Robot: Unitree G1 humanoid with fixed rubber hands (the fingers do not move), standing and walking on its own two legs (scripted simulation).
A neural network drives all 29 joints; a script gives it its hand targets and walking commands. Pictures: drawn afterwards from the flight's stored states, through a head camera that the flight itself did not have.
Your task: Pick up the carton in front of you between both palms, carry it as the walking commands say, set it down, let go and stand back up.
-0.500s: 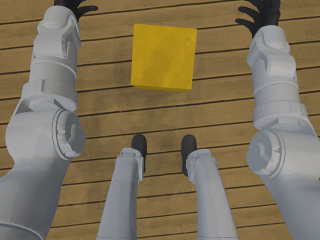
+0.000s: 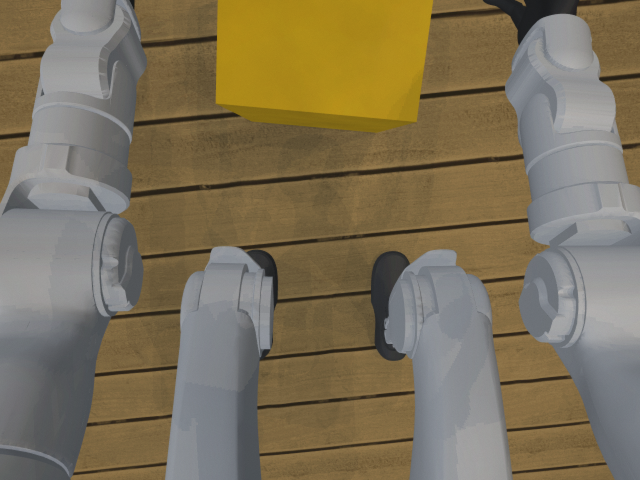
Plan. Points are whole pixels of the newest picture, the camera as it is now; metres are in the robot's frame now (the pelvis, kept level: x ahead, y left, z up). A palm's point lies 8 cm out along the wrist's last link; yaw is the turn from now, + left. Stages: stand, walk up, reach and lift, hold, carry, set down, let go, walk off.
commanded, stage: reach and lift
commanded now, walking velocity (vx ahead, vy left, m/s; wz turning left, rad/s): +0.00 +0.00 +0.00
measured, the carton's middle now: (321, 41) +0.55 +0.03 -0.31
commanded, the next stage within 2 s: none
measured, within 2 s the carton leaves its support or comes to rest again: leaves its support in 1.14 s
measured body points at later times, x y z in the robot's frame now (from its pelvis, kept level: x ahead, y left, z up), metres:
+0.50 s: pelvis +0.00 +0.01 -0.07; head +0.38 +0.03 +0.16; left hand +0.59 +0.20 -0.25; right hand +0.56 -0.16 -0.25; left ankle +0.09 +0.13 -0.40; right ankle +0.10 -0.12 -0.40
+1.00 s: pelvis -0.01 +0.01 -0.07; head +0.37 +0.02 +0.16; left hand +0.58 +0.18 -0.25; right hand +0.56 -0.13 -0.25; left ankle +0.09 +0.13 -0.40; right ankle +0.10 -0.12 -0.40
